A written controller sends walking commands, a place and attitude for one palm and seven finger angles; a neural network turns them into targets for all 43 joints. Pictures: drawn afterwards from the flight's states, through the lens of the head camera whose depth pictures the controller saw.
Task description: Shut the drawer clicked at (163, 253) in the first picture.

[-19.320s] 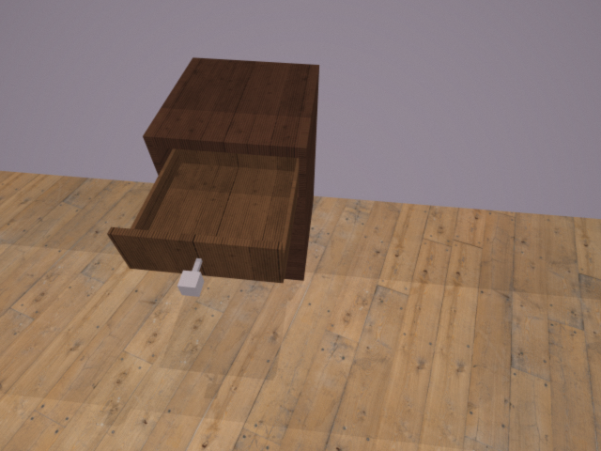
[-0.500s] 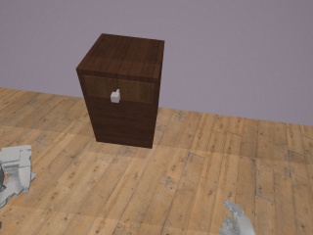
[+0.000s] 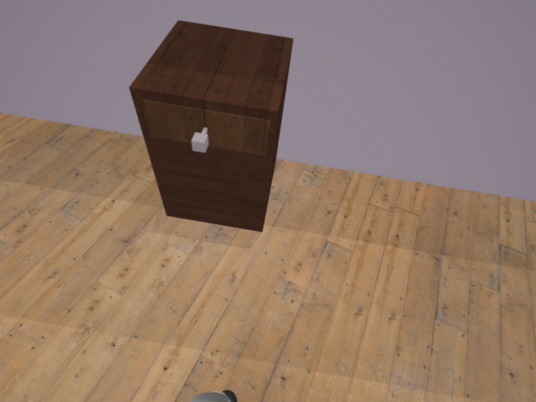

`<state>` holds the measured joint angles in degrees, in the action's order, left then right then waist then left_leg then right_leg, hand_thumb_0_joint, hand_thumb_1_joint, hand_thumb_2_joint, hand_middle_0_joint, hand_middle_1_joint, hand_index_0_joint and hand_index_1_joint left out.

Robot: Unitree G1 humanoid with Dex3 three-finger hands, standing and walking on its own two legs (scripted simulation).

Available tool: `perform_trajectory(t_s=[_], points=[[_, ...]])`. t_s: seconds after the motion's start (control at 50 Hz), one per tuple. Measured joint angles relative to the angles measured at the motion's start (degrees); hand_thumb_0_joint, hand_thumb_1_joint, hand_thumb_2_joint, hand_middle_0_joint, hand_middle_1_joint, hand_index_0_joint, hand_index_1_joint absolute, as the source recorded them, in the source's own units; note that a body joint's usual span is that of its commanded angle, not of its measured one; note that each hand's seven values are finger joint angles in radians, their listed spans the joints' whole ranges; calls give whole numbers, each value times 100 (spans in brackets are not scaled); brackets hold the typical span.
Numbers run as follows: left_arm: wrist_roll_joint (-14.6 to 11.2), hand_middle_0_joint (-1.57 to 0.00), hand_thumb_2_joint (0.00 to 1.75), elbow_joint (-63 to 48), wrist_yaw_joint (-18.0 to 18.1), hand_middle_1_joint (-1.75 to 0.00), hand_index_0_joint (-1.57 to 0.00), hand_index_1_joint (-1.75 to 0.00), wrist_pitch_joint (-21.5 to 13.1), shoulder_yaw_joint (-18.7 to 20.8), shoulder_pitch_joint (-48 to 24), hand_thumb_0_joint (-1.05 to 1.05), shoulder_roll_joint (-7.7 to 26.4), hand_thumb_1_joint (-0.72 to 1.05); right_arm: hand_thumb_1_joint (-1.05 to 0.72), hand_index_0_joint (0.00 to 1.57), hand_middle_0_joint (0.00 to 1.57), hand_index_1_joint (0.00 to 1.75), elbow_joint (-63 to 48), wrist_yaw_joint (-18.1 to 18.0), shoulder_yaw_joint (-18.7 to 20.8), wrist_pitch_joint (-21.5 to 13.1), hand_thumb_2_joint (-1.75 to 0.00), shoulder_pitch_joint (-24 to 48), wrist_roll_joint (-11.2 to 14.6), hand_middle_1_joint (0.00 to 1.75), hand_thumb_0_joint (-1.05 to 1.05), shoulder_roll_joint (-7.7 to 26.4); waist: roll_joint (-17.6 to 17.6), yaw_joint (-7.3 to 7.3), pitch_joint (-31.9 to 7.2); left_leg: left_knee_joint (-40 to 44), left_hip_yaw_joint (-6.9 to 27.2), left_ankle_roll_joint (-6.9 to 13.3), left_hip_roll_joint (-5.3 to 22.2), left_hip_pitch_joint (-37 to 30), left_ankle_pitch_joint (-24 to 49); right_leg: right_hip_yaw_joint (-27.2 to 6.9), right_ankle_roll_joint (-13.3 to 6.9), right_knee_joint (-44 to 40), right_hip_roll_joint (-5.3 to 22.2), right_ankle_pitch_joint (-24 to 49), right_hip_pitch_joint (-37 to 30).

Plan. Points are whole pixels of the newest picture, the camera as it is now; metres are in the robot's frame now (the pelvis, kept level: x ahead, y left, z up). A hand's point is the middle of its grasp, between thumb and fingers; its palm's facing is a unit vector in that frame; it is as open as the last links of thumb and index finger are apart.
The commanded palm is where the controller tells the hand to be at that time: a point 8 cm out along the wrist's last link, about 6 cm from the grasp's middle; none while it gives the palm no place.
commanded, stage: let the arm hang, fingers relaxed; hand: left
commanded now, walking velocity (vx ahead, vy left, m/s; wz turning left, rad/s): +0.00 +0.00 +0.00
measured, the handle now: (202, 138) +0.83 +0.24 -0.22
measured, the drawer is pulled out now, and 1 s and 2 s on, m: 0.00 0.00 0.00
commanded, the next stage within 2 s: look to check the result in 0.64 s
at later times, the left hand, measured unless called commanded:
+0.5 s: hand out of the picture -0.02 +0.13 -0.18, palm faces +0.05 -0.99 -0.14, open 7.3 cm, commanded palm none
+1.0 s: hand out of the picture -0.02 +0.13 -0.18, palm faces +0.05 -0.99 -0.16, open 7.3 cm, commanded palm none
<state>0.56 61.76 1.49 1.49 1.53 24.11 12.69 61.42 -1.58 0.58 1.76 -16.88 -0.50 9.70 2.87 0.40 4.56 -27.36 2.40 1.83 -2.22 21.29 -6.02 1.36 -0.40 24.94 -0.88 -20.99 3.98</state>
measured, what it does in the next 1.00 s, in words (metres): stands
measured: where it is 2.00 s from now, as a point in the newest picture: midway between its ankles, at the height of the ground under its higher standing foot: outside the picture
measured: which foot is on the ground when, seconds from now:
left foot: down 0.00-1.00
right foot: down 0.00-1.00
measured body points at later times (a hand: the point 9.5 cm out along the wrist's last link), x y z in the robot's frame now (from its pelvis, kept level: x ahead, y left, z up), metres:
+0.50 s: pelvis +0.01 -0.02 +0.00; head +0.01 -0.01 +0.45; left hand -0.02 +0.18 -0.17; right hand -0.01 -0.23 -0.16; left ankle +0.09 +0.09 -0.73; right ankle -0.08 -0.12 -0.73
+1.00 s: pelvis +0.02 -0.03 +0.00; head +0.04 -0.02 +0.45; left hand -0.03 +0.18 -0.17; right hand +0.00 -0.24 -0.16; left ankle +0.09 +0.09 -0.73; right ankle -0.08 -0.12 -0.73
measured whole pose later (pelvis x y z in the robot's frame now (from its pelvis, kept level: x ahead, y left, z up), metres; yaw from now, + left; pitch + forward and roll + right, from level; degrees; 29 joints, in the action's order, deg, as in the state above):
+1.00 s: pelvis +0.02 -0.03 +0.00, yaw -1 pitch -2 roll +0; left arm 0.2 63.8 2.9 0.0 1.2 22.1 6.1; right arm 65.0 -3.0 1.2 0.4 -16.2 -0.5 6.5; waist 1.1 -0.3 3.8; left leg -30.5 2.0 -0.2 -0.3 17.9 -10.5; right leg 0.4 -2.4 24.6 -2.6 -23.1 -0.6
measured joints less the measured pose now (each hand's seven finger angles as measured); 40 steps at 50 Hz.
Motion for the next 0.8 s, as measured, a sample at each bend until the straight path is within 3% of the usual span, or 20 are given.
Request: perform_trajectory(t_s=[0.2, 0.32, 0.6, 0.8], points=[[-24, -42, 90, 395, 76, -54, -41, -55, -57, -132, 135, 0, -319, 91, -91, 20, 20, 30, 302, -36, 24, -29, -90, 109, 12, 30, 1, -236, -292, -37, -42, 11, -11, -40, 35, -186, -30, -20, -32, -45, -31, 0, -191], [-17, -27, 90, 293, 83, -38, -27, -39, -112, -143, -91, 0, -557, 91, -93, 20, 20, 30, 373, -50, 73, -32, -90, 112, -16, 30, 1, -229, -309, -51, -178, -14, -11, -63, 15, -227, -63, -14, -60, 75, -11, -89, -194], [-23, -21, 90, 109, 105, -30, -20, -31, -183, -74, -385, 0, -693, 91, -92, 20, 20, 30, 370, -78, 76, -121, -90, -29, -26, 30, 1, -341, -230, -132, -243, -181, 41, -185, 114, -259, -246, 7, -180, 65, -126, -176, -308], [-31, -20, 90, 147, 147, -29, -20, -30, -161, -25, -267, 0, -655, 91, -91, 20, 20, 30, 374, -121, 61, -127, -90, -27, -9, 30, 0, -381, -216, -107, -128, -329, 30, -227, 188, -287, -407, -29, -215, 10, -197, -208, -416]])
